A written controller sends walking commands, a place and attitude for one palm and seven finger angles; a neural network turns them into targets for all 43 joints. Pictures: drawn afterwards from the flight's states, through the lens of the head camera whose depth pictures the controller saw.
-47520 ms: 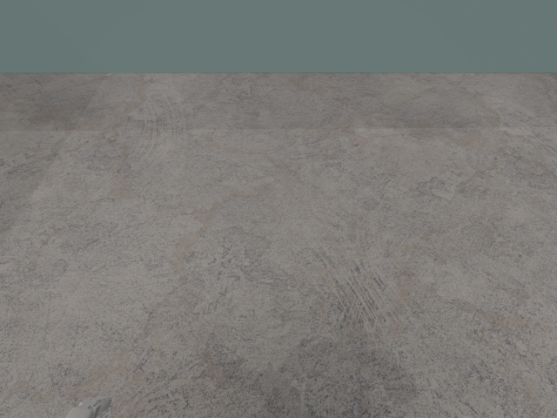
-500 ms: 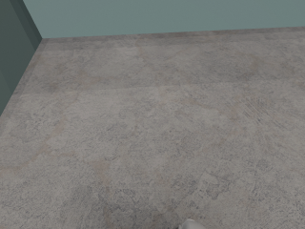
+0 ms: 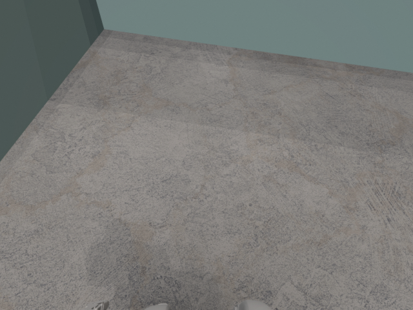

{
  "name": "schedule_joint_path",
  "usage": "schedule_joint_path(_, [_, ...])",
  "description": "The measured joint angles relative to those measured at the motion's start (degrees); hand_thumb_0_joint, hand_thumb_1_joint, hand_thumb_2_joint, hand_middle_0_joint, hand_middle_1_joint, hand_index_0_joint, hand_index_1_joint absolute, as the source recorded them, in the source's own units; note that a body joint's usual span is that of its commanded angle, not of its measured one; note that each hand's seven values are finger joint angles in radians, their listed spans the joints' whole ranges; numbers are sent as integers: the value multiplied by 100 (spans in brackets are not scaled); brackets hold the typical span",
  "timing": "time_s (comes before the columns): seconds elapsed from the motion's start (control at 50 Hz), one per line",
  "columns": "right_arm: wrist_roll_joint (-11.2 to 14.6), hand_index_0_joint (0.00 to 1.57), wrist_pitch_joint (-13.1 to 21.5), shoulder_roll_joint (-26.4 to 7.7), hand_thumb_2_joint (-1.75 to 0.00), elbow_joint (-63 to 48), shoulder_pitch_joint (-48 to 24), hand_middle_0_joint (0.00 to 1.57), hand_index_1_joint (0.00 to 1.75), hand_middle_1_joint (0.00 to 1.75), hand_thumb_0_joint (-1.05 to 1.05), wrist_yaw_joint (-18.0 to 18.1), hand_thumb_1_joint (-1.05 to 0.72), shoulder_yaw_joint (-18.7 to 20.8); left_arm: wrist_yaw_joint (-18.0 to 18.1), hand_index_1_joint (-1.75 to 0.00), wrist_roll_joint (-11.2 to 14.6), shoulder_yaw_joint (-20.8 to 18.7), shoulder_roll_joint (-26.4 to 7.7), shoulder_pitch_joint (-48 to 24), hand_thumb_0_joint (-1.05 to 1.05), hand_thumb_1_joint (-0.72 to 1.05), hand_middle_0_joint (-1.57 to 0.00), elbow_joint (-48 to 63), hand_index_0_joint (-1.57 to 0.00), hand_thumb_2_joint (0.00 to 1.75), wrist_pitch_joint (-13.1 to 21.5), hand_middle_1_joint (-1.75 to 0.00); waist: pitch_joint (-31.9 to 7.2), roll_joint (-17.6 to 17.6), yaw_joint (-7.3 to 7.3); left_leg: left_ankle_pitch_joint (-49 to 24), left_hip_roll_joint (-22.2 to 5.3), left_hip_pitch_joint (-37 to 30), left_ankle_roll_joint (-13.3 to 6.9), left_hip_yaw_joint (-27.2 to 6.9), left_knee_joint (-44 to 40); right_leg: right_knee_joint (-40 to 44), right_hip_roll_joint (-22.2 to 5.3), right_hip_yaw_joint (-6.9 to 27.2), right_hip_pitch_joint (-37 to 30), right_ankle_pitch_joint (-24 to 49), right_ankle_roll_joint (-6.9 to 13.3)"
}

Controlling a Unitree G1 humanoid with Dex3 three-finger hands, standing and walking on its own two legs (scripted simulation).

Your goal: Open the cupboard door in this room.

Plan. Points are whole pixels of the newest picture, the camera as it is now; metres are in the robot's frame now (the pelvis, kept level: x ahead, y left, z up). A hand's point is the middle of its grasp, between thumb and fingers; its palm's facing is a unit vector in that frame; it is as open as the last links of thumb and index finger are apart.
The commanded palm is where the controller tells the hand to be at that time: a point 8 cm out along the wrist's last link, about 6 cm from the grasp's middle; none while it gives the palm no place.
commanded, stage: turn to face it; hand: left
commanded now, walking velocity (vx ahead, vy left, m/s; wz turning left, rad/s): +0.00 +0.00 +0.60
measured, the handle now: out of the picture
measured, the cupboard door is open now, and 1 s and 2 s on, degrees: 41 41 41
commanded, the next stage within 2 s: none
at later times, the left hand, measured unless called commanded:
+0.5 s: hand out of the picture +0.03 +0.13 -0.15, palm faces +0.34 -0.91 -0.25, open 7.4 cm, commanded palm none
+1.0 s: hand out of the picture +0.05 +0.15 -0.14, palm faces +0.58 -0.76 -0.29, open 7.4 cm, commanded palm none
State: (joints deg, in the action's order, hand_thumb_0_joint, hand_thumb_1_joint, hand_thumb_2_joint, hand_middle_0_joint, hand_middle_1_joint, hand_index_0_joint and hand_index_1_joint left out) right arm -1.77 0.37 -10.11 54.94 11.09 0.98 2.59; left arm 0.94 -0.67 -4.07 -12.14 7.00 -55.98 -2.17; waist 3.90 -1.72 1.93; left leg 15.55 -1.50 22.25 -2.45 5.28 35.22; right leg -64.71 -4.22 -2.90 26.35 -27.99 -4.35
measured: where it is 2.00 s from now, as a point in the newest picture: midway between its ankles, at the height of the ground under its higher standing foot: outside the picture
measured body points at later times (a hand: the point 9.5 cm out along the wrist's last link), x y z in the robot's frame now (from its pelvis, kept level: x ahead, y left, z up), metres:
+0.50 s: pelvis +0.05 -0.07 +0.01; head +0.11 -0.05 +0.45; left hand +0.01 +0.18 -0.13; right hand +0.24 -0.28 -0.13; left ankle +0.00 +0.06 -0.69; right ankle +0.04 -0.18 -0.73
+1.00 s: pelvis +0.07 -0.09 +0.00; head +0.13 -0.07 +0.44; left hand +0.02 +0.19 -0.12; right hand +0.28 -0.26 -0.16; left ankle +0.00 +0.02 -0.70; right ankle +0.15 -0.18 -0.73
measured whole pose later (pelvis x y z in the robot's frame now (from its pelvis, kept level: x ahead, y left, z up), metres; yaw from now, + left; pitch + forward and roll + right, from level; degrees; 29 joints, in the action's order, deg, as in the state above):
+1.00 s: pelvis +0.07 -0.09 +0.00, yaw +37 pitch +1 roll +0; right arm -1.1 -4.1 -13.7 53.4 10.3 -0.7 4.9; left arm 0.9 -1.2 -2.8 -12.2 7.7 -48.8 -0.4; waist 5.4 2.4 1.5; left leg 26.9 2.0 25.7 1.3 -4.3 51.4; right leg -35.9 -3.5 -3.8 18.3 -17.4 -0.5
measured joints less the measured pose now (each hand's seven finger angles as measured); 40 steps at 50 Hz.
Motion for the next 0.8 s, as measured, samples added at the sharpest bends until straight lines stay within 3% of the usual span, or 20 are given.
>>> schedule_joint_path(0.1, [-2, 20, -85, -152, -90, -78, -45, 20, 30, 30, 0, -37, -91, 48, -32, -30, 2, 9, -13, -124, 0, 92, -20, 258, -20, 90, -1, -30, 33, 194, -43, -180, 10, -194, 120, -355, -394, 1052, 62, 174, 0, 210, -38])
schedule_joint_path(0.2, [34, 20, -260, -304, -90, -143, -41, 20, 30, 30, 1, -92, -91, 159, -56, -30, -6, 52, -49, -65, 0, 91, -20, 506, -20, 90, 109, -30, -7, 323, -29, -22, 82, -93, 368, -771, -104, 2983, 167, 86, -710, 946, 67])
schedule_joint_path(0.24, [63, 20, -340, -395, -90, -131, -107, 20, 30, 30, 1, -119, -91, 230, -23, -30, -54, 79, -22, -6, 0, 91, -20, 539, -20, 90, 191, -30, 29, 352, -59, 828, 168, 192, 409, -814, 772, 2944, 117, -32, -752, 980, 403])
schedule_joint_path(0.3, [60, 20, -447, -524, -90, -100, -250, 20, 30, 30, 1, -149, -91, 299, 19, -30, -56, 148, 67, 166, 0, 91, -20, 524, -20, 90, 211, -30, 98, 373, -64, 1197, 221, 681, 477, -646, 2590, 2988, -22, -253, -956, 862, 459])
schedule_joint_path(0.34, [69, 20, -470, -541, -90, -118, -336, 19, 30, 30, 1, -179, -91, 299, 37, -30, -56, 168, 96, 297, 0, 91, -20, 482, -20, 90, 193, -30, 122, 319, -39, 1043, 149, 795, 542, -497, 3062, 3192, -102, -398, -1131, 911, 449])
schedule_joint_path(0.4, [87, 20, -475, -501, -90, -160, -440, 19, 30, 30, 1, -218, -91, 255, 35, -30, -63, 188, 106, 454, 0, 91, -20, 429, -20, 90, 200, -30, 173, 170, -44, 977, 49, 662, 600, -309, 2707, 3419, -230, -634, -1335, 958, 458])
schedule_joint_path(0.52, [115, 20, -441, -412, -90, -235, -698, 19, 30, 30, 1, -262, -91, 142, -5, -30, -85, 176, 65, 686, 0, 91, -20, 356, -20, 90, 223, -30, 323, -22, -218, 934, 22, 22, 513, 14, 972, 3278, -435, -1123, -1480, 754, 386])
schedule_joint_path(0.56, [107, 20, -385, -378, -90, -311, -747, 19, 30, 30, 1, -274, -91, 104, -25, -30, -63, 139, -4, 777, 0, 91, -20, 317, -20, 90, 204, -30, 326, -96, -246, 487, 81, -305, 424, 154, 205, 2956, -547, -1264, -1416, 551, 316])
schedule_joint_path(0.58, [90, 20, -334, -399, -90, -378, -741, 19, 30, 30, 1, -286, -91, 88, -42, -30, -40, 118, -28, 847, 0, 91, -20, 308, -20, 90, 180, -30, 276, -57, -248, -61, 52, -455, 283, 148, -150, 2608, -576, -1317, -1272, 431, 268])
schedule_joint_path(0.62, [75, 20, -238, -338, -90, -438, -773, 19, 30, 30, 1, -262, -91, 84, -42, -30, -19, 82, -148, 777, 0, 91, -20, 236, -20, 90, 34, -30, 327, -151, -266, 41, 127, -329, 69, 82, 137, 1421, -555, -866, -789, -203, 114])
schedule_joint_path(0.68, [58, 20, -191, -268, -90, -458, -669, 20, 30, 30, 1, -173, -91, 47, -1, -30, -21, 15, -233, 577, 1, 91, -20, 163, -20, 90, -136, -30, 303, -118, -284, 299, 156, -344, 17, -102, 135, 249, -295, -257, -166, -267, 7])
schedule_joint_path(0.74, [44, 20, -202, -238, -90, -386, -530, 20, 30, 30, 0, -120, -91, 29, -39, -30, -30, -20, -252, 388, 1, 91, -20, 248, -20, 90, -136, -30, 255, -24, -286, 95, 183, -449, 83, -298, -187, 90, -180, 52, 156, 157, -40])
schedule_joint_path(0.8, [30, 20, -220, -218, -90, -308, -381, 20, 30, 30, 0, -118, -91, 28, -53, -30, -26, -21, -234, 237, 1, 91, -20, 392, -20, 90, -96, -30, 209, 93, -244, -48, 189, -505, 102, -511, -399, 567, -98, 189, 170, 313, -46])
